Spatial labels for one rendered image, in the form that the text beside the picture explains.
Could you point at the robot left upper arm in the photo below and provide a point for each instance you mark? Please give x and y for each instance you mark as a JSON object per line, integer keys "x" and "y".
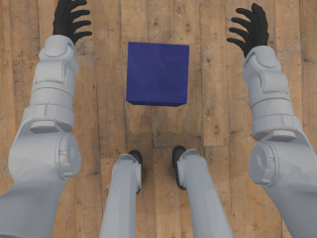
{"x": 40, "y": 165}

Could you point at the right robot hand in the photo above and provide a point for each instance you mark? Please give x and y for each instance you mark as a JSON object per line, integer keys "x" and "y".
{"x": 257, "y": 34}

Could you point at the left robot shin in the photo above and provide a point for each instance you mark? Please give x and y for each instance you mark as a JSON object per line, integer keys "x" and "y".
{"x": 123, "y": 157}

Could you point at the robot right upper arm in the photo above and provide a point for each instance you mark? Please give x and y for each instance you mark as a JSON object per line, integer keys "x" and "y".
{"x": 288, "y": 174}

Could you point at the robot right forearm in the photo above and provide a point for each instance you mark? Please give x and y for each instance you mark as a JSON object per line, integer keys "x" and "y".
{"x": 270, "y": 101}

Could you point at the robot right foot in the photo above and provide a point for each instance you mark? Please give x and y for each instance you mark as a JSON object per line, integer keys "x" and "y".
{"x": 176, "y": 153}

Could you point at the robot left forearm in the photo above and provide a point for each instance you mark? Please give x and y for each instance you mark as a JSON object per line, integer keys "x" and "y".
{"x": 52, "y": 94}

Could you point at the carton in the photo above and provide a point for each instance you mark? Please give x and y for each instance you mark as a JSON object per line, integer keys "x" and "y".
{"x": 157, "y": 74}

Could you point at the left robot hand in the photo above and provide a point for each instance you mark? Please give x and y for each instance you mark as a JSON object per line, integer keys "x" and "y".
{"x": 63, "y": 18}

